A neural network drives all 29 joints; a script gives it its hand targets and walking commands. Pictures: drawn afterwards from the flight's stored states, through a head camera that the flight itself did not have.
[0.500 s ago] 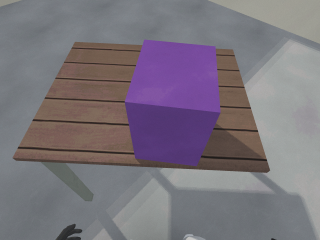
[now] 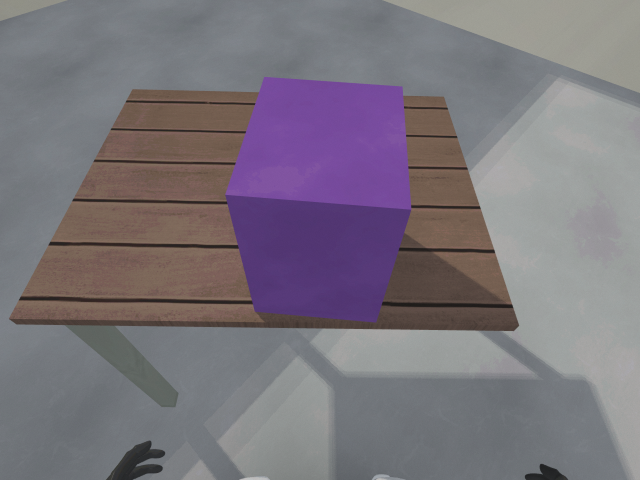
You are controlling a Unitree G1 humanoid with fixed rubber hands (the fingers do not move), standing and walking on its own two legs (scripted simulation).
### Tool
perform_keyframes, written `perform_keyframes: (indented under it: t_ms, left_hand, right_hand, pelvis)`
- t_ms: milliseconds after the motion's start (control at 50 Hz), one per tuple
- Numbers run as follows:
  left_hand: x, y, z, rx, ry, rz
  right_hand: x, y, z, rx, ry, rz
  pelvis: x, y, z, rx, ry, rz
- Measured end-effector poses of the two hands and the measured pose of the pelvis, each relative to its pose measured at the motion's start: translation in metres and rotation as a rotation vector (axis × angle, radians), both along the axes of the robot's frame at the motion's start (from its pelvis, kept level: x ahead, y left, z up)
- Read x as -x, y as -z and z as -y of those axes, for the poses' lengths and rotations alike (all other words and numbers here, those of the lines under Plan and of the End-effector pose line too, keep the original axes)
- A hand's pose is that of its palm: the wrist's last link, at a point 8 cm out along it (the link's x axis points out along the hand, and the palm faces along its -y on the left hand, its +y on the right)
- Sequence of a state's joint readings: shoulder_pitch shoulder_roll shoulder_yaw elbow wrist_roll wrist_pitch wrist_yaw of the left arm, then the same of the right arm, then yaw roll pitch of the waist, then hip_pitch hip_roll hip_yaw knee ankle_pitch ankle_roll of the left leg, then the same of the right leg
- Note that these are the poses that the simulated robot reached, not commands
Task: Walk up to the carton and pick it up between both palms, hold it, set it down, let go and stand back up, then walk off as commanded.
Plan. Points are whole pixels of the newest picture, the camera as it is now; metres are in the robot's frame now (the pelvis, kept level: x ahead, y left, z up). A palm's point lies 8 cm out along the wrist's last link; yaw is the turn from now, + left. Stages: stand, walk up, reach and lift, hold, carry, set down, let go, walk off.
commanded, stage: stand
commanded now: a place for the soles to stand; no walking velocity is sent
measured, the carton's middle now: (323, 206) +0.50 +0.03 +0.04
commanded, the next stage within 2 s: reach and lift in 0.44 s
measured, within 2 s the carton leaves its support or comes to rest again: neither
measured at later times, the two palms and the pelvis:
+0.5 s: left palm out of the picture +0.11 +0.27 -0.11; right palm out of the picture +0.11 -0.29 -0.10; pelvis -0.01 +0.00 +0.00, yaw +0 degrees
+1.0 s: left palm out of the picture +0.14 +0.26 -0.06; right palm out of the picture +0.11 -0.26 -0.06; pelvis -0.04 +0.00 +0.01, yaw +0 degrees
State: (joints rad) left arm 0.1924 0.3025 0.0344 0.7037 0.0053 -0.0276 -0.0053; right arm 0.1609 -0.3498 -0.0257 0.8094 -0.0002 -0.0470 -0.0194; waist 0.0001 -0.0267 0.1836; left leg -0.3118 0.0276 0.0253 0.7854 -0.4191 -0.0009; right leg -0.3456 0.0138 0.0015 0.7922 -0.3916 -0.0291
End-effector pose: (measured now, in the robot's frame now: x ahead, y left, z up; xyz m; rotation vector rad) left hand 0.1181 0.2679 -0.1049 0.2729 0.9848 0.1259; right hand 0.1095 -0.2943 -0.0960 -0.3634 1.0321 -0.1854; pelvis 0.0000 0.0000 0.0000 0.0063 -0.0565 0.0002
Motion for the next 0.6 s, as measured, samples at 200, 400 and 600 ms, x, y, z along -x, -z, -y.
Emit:
perform_keyframes:
  t_ms: [200,400,600]
  left_hand:
    - [0.003,0.0,-0.002,0.001,-0.003,0.002]
    - [0.001,-0.002,-0.002,0.002,-0.001,0.023]
    - [-0.002,0.003,-0.003,-0.025,-0.06,-0.135]
  right_hand:
    - [0.001,-0.002,-0.002,0.001,-0.003,0.013]
    - [0.0,-0.003,-0.002,0.002,-0.002,0.027]
    - [-0.017,-0.006,-0.003,-0.047,-0.047,0.172]
  pelvis:
    - [0.003,0.0,-0.002,0.002,-0.001,0.005]
    - [0.004,0.0,-0.002,0.002,0.0,0.006]
    - [0.008,0.002,0.001,-0.001,0.001,0.01]
